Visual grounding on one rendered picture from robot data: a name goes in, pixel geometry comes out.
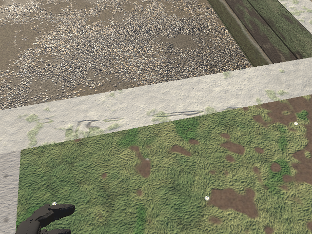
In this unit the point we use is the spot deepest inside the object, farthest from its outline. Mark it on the left robot hand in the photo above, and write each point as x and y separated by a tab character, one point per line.
43	217

